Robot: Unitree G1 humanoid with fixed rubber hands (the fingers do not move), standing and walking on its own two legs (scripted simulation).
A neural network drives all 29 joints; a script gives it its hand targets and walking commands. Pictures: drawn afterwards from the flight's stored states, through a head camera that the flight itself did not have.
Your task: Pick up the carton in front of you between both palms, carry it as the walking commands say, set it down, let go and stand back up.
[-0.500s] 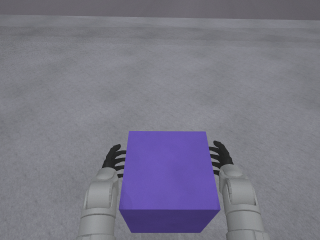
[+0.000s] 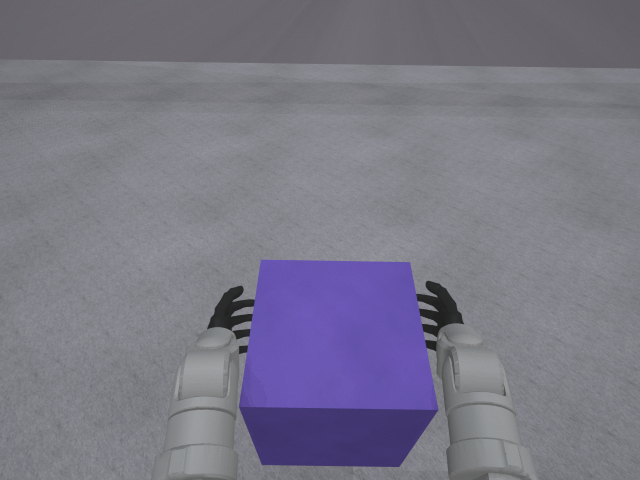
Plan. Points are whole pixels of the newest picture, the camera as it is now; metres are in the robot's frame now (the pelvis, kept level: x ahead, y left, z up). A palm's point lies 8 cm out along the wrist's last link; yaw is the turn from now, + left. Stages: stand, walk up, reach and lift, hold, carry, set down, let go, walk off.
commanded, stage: hold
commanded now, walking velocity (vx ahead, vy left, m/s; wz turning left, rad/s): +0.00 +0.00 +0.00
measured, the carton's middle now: (332, 367) +0.30 +0.00 -0.03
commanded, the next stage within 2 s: set down in 0.22 s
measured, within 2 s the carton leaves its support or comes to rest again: neither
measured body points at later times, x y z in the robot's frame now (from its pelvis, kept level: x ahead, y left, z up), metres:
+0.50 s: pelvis +0.02 +0.00 +0.00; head +0.00 +0.01 +0.45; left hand +0.35 +0.15 +0.02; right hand +0.35 -0.15 +0.04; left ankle +0.06 +0.10 -0.74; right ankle +0.04 -0.11 -0.74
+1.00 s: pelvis -0.02 +0.00 -0.10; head +0.19 +0.03 +0.30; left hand +0.38 +0.18 -0.18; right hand +0.39 -0.12 -0.17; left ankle +0.06 +0.10 -0.74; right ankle +0.03 -0.12 -0.74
